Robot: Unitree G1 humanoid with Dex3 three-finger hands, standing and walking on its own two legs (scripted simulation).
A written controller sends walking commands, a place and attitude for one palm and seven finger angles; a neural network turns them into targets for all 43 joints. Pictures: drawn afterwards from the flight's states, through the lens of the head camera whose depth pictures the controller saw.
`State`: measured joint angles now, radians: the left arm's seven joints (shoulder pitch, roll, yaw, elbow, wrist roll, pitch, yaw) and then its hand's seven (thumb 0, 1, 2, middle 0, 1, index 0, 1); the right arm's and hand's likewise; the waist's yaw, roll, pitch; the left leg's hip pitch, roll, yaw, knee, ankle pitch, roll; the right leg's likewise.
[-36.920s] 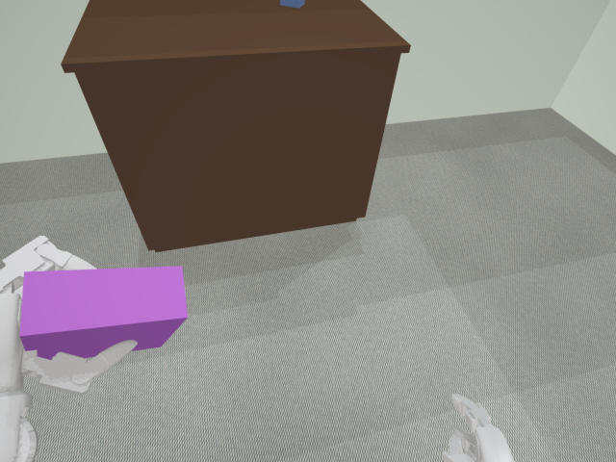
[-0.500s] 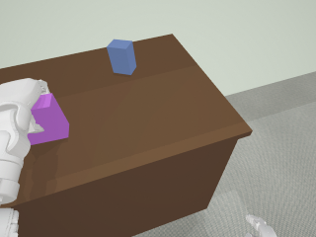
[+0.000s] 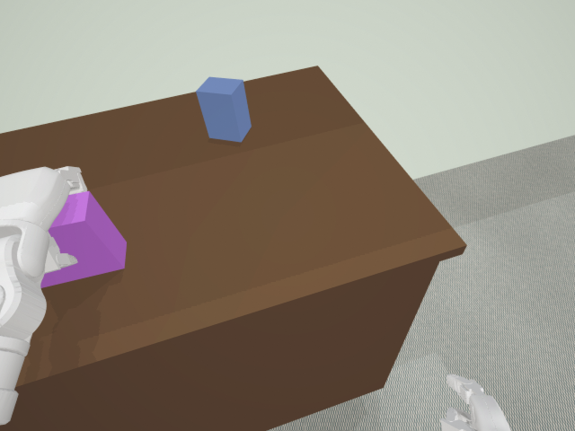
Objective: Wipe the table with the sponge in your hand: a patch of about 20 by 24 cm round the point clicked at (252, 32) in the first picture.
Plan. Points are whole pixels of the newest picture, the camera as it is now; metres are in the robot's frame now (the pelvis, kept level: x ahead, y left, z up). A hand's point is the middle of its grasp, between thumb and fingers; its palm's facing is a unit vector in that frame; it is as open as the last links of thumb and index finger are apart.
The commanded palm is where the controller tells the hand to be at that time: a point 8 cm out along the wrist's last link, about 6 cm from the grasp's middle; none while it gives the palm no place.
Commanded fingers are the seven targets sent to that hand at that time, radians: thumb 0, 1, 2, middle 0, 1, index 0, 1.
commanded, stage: wipe back along the first lane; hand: left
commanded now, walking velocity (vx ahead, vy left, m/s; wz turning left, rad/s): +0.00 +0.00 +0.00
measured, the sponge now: (68, 250) +0.31 +0.35 +0.10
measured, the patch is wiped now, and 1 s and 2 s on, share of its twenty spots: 1.00 1.00 1.00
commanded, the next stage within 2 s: lift the sponge slowly off the table in 0.58 s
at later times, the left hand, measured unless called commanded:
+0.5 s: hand (46, 257) +0.26 +0.32 +0.15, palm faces +0.11 -0.05 -0.99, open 9.5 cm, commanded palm +0.21 +0.30 +0.19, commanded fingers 0.00 0.10 1.30 -1.20 -1.60 -1.20 -1.60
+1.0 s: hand (46, 276) +0.24 +0.30 +0.16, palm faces +0.09 -0.04 -0.99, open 9.5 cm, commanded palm +0.20 +0.30 +0.21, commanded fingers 0.00 0.10 1.30 -1.20 -1.60 -1.20 -1.60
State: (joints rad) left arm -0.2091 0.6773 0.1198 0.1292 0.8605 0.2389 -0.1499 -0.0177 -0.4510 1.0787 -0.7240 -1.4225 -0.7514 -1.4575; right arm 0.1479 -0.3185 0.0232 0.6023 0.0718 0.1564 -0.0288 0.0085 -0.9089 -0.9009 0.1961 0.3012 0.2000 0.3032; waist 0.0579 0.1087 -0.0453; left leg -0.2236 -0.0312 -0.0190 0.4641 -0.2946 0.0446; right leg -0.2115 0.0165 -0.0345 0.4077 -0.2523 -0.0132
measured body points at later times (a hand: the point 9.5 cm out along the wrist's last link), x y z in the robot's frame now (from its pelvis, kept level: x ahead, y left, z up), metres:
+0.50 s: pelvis +0.00 +0.01 +0.00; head +0.00 -0.02 +0.45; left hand +0.25 +0.32 +0.21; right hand +0.23 -0.18 -0.09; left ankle -0.04 +0.09 -0.74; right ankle -0.03 -0.12 -0.74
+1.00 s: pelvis -0.01 +0.00 +0.00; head -0.01 -0.04 +0.45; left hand +0.23 +0.30 +0.21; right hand +0.23 -0.20 -0.09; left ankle -0.04 +0.09 -0.74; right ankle -0.03 -0.12 -0.74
